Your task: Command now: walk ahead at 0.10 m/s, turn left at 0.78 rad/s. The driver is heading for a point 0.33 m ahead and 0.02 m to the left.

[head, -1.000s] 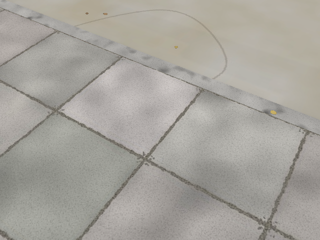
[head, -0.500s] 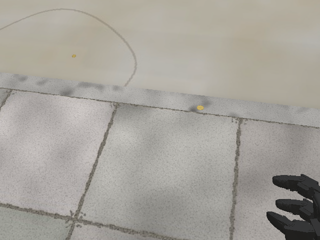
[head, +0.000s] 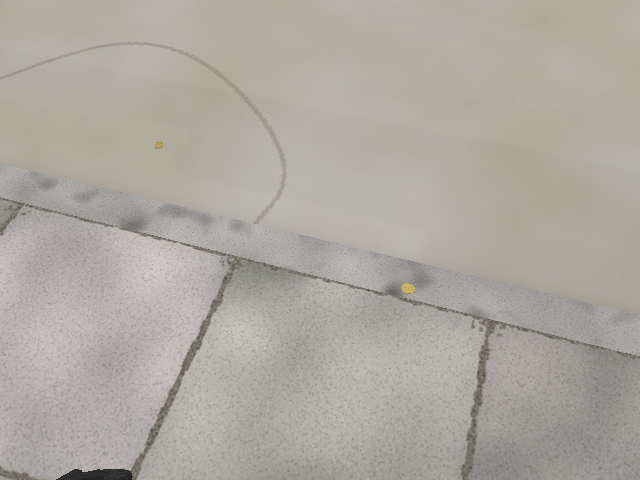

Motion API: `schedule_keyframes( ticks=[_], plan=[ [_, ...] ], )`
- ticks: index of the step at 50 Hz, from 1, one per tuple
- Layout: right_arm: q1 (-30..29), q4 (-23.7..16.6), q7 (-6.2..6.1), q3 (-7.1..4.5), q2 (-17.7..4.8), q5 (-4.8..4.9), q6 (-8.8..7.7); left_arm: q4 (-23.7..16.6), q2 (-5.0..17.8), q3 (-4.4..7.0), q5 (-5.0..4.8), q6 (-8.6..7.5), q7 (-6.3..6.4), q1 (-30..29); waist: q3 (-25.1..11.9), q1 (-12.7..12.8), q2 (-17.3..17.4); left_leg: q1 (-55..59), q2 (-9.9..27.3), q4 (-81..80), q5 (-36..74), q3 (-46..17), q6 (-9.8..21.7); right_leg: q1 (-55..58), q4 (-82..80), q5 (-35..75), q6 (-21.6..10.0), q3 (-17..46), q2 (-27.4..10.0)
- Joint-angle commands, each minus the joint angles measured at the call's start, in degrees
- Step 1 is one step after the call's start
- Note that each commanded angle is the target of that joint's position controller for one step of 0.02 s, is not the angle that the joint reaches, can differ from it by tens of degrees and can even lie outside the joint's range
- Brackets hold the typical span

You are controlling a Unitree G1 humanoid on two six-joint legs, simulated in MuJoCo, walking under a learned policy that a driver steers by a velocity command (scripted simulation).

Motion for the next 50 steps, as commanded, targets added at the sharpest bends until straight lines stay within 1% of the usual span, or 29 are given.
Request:
schedule_keyframes(
  ticks=[1,2,3,4,6,11,12,14,16,18,21,22,23,24,25,26,27,28,29,30,31,32,33,34,37,42,47,49,50],
  plan=[
    [-1.0,-5.8,-0.39,-1.2,-5.0,0.54,-0.17,-2.1,12.0,3.63,1.3,-0.88,0.39,7.5,-12.9,4.0,-6.0,-12.0,3.6,9.1,-36.5,-4.4,0.3,19.7,-12.6,-10.2,-9.1,14.3,-16.8],
    [0.2,-6.6,-0.01,-1.55,-6.1,0.74,-0.88,-2.6,13.3,3.78,3.21,-1.11,0.11,4.3,-9.9,2.2,-16.2,-18.8,1.8,24.3,-28.6,4.5,-0.8,15.1,-17.6,-21.2,-12.3,24.5,-24.1],
    [0.1,-6.2,0.3,-2.11,-9.4,0.4,-1.37,-4.1,10.9,3.21,3.11,-1.62,0.41,0.3,-6.8,1.1,-15.3,-22.0,7.2,30.4,-21.9,7.1,-1.9,12.4,-18.3,-24.2,-11.5,22.2,-24.1],
    [1.3,-5.0,0.58,-2.18,-10.0,-0.24,-1.45,-4.7,9.0,2.77,1.57,-1.91,1.07,-1.1,-6.1,1.1,-13.0,-22.7,8.2,34.7,-17.5,9.1,-2.8,12.5,-18.2,-24.5,-9.4,17.3,-21.2],
    [3.4,-3.9,1.15,-1.35,-7.5,-1.11,-1.68,-4.4,8.5,2.21,-0.06,-2.28,1.68,0.8,-5.7,2.0,-9.2,-26.6,10.5,44.9,-13.0,12.6,-4.2,15.0,-17.8,-21.2,-7.3,10.9,-19.0],
    [-2.8,-7.9,1.91,0.06,-5.6,-0.04,-3.12,-2.6,9.9,1.93,1.69,-4.09,0.46,10.1,-1.8,6.7,-7.0,-35.1,16.6,50.0,-6.3,15.6,-6.2,16.3,-19.3,-20.0,-8.4,3.1,-18.6],
    [-6.6,-7.6,4.81,0.09,-5.7,-5.93,-1.18,-0.9,11.8,2.4,4.14,-3.38,-0.6,14.2,-0.9,6.9,-0.5,-32.3,14.2,49.4,-6.3,15.5,-5.0,11.2,-21.4,-21.7,-8.1,2.1,-19.6],
    [-5.4,-7.3,7.09,-0.18,-5.5,-4.17,-0.03,-1.0,12.2,2.79,3.45,-3.52,-1.46,13.1,-0.2,5.6,-6.0,-32.8,14.4,47.7,-3.5,14.9,-4.4,11.5,-21.8,-20.4,-6.9,-2.1,-19.6],
    [-6.1,-6.8,7.63,-0.32,-5.8,-3.47,0.0,-0.5,11.3,2.64,3.08,-4.03,-1.42,13.6,0.2,5.5,-8.0,-33.7,15.3,45.7,-1.6,15.0,-4.0,12.8,-22.2,-19.3,-6.6,-5.0,-20.6],
    [-9.2,-7.2,7.88,-0.12,-5.6,-3.76,-0.25,0.6,10.9,2.75,2.97,-4.32,-1.13,15.9,1.2,6.5,-7.9,-35.3,16.3,42.2,-2.2,15.6,-3.3,15.8,-22.7,-18.9,-7.0,-7.2,-22.3],
    [-13.8,-8.1,8.48,1.35,-2.8,-4.45,-1.42,2.5,9.3,2.43,3.21,-4.52,-0.74,18.0,4.9,7.4,-6.6,-29.7,17.4,28.9,-4.3,18.0,-1.1,15.6,-22.1,-4.6,-7.7,-13.9,-22.2],
    [-13.3,-9.0,6.35,2.55,0.3,1.89,-3.57,1.7,11.5,3.07,-0.07,-3.92,-0.22,16.1,4.7,7.7,-8.4,-29.2,17.9,24.7,-5.5,17.3,-1.4,18.7,-20.1,3.8,-8.6,-14.3,-21.7],
    [-14.3,-9.6,5.96,3.27,0.6,1.78,-4.59,2.4,12.3,3.36,-0.9,-3.23,-0.01,16.4,4.4,7.5,-7.5,-26.3,17.5,20.8,-8.3,18.8,-1.0,19.2,-18.8,9.3,-8.6,-15.7,-22.3],
    [-14.4,-10.0,5.92,3.19,-0.1,0.72,-5.0,2.8,13.6,3.72,-1.1,-2.57,0.0,16.4,3.8,7.1,-7.0,-21.7,16.1,17.3,-10.7,21.2,-0.3,18.4,-16.8,17.4,-8.4,-17.3,-22.5],
    [-13.0,-10.0,5.88,2.6,-1.5,-0.13,-5.06,3.3,15.1,4.13,-1.15,-2.07,-0.04,16.8,1.4,6.0,-7.5,-14.9,13.3,14.6,-11.9,23.7,0.5,17.6,-12.7,31.9,-8.0,-18.6,-22.4],
    [-7.3,-8.8,5.75,1.35,-3.6,-0.65,-5.05,3.6,16.2,4.38,-1.48,-1.89,-0.08,16.3,-3.0,2.3,-7.8,-4.8,10.0,10.7,-8.7,25.2,2.0,16.5,-4.5,46.9,-7.0,-20.5,-21.5],
    [3.2,-5.7,5.17,-0.6,-7.2,-0.83,-4.86,3.6,14.4,3.6,-1.63,-2.37,-0.21,16.4,-9.6,-3.0,-6.3,11.5,7.2,5.9,1.5,25.0,4.2,11.8,7.2,51.0,-4.8,-22.8,-18.7],
    [11.5,-3.6,3.8,-2.02,-11.0,-0.67,-3.84,2.4,11.0,2.18,-0.1,-3.52,-0.53,17.3,-15.0,-6.6,-2.2,29.6,12.2,7.6,11.8,16.8,6.0,-2.8,22.6,29.3,-1.3,-22.5,-15.8],
    [8.8,-5.1,2.53,-2.2,-19.2,-2.19,-3.93,-0.6,2.8,-0.76,2.53,-4.56,-1.47,24.4,-25.1,1.7,17.1,45.2,33.4,7.4,27.5,-13.7,17.2,-21.8,45.3,-24.4,3.0,-18.2,-7.4],
    [9.7,-7.1,2.78,-1.15,-13.9,-2.47,-4.14,2.5,10.4,0.74,0.47,-5.05,-1.41,21.6,-35.7,-4.3,6.3,42.0,36.2,1.9,28.6,-19.8,20.9,-18.2,51.7,-24.6,3.2,-6.3,-6.5],
    [7.0,-5.2,3.3,0.05,-11.1,-2.49,-4.6,0.8,11.9,1.43,-1.69,-4.69,-1.09,15.8,-26.0,-3.2,4.2,36.1,33.4,1.6,34.0,-8.2,18.7,-22.1,51.5,-19.9,2.8,-7.0,-8.7],
    [4.4,-3.9,3.33,0.41,-9.0,-1.25,-5.01,0.5,10.1,0.89,-1.11,-4.61,-0.31,14.0,-18.6,-1.3,2.4,28.2,29.6,1.0,31.5,-1.4,16.0,-23.5,46.8,-15.6,2.2,-8.2,-10.8],
    [0.8,-4.0,3.24,1.09,-6.8,-0.74,-5.17,1.2,9.8,0.99,-0.09,-4.2,0.38,13.5,-14.6,0.6,2.0,21.6,27.1,-0.4,29.5,2.2,14.2,-22.1,43.6,-12.1,2.2,-8.2,-12.0],
    [-1.6,-4.2,3.28,1.48,-5.9,-1.29,-5.27,1.5,10.2,1.25,0.08,-3.36,0.5,14.8,-12.9,2.8,3.1,15.2,25.6,-2.7,30.4,4.9,13.6,-17.4,42.3,-9.6,2.1,-7.8,-12.5],
    [-5.1,-2.6,3.22,1.82,-4.5,-2.31,-6.59,3.5,7.3,0.98,0.55,-1.5,0.59,18.4,-12.3,6.2,2.5,7.5,24.2,-6.5,34.9,10.3,13.9,-10.9,37.1,-3.9,3.0,-8.2,-11.3],
    [-5.7,1.1,2.04,2.28,-3.6,-2.4,-6.25,1.9,4.3,0.22,1.07,-1.22,0.37,11.6,-10.5,4.8,3.9,7.9,21.5,-7.0,34.3,15.1,11.3,-9.4,19.7,5.9,2.7,-7.8,-10.3],
    [-3.7,4.9,2.06,2.36,-4.2,-2.39,-5.03,0.5,5.2,0.45,0.9,-0.85,-0.11,6.3,-8.9,2.8,3.9,9.9,23.1,-5.8,27.9,12.1,11.1,-5.4,9.5,6.0,1.4,-7.3,-8.9],
    [-4.4,6.0,2.19,2.67,-3.6,-1.78,-4.66,0.3,5.3,0.64,1.24,-0.8,-0.21,6.1,-8.1,3.6,3.5,10.2,22.8,-3.3,23.0,10.7,10.4,-2.6,4.1,5.5,-0.1,-7.7,-8.2],
    [-4.2,6.7,2.2,2.99,-2.9,-1.3,-4.57,0.4,5.3,0.66,1.64,-0.98,-0.22,6.8,-7.9,4.6,2.1,9.2,21.2,-1.5,18.4,10.9,8.4,1.7,-2.5,13.3,-1.3,-7.7,-8.1]
  ],
)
